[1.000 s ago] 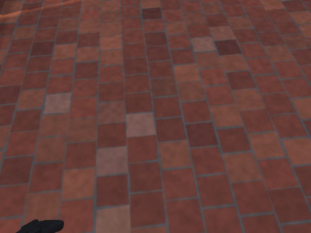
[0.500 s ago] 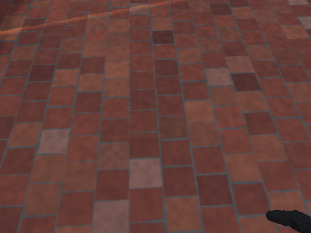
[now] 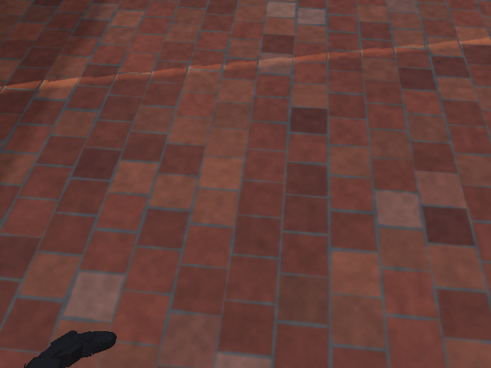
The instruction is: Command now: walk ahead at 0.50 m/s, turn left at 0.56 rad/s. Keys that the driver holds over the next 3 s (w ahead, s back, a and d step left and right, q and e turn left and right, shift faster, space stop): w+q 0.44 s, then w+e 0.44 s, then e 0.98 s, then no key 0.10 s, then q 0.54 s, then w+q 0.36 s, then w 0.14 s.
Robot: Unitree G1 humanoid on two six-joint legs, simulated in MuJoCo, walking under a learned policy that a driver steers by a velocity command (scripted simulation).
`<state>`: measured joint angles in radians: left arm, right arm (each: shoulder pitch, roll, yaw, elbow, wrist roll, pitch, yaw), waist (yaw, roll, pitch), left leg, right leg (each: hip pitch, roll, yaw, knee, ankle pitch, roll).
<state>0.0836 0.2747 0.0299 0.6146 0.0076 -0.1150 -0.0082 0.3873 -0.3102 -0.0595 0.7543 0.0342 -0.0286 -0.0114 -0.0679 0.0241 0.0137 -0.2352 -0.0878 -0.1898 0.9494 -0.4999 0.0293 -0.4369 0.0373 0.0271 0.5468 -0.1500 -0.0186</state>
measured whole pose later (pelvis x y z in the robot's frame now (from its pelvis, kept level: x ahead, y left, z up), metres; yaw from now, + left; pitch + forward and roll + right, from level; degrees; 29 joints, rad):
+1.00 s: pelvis +0.53 +0.11 -0.01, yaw +7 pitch +2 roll +2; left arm 0.11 0.27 0.04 0.67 -0.01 -0.06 -0.07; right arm 0.32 -0.29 -0.06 0.81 0.00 -0.03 -0.03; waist -0.05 -0.03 0.04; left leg 0.05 0.00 0.21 0.48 -0.48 0.00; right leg -0.53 0.00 -0.04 0.55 -0.05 -0.08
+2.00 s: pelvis +0.66 +0.12 +0.01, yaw -28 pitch +1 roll +1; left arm 0.19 0.28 0.06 0.62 0.01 0.03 0.00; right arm 0.15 -0.33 -0.09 0.75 0.00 0.03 -0.04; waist -0.01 0.05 0.05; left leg -0.50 0.05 0.01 1.06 -0.48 -0.07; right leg -0.28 0.02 0.02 0.52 -0.27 -0.04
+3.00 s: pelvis +0.76 +0.10 +0.02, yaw +1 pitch +2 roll -1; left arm 0.39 0.25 0.07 0.82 0.00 -0.09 0.01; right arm 0.19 -0.31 -0.07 0.65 0.02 -0.03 0.01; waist 0.08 0.06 0.00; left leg -0.68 0.05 -0.09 0.95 -0.15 -0.02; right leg 0.00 0.00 -0.08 0.25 -0.28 -0.01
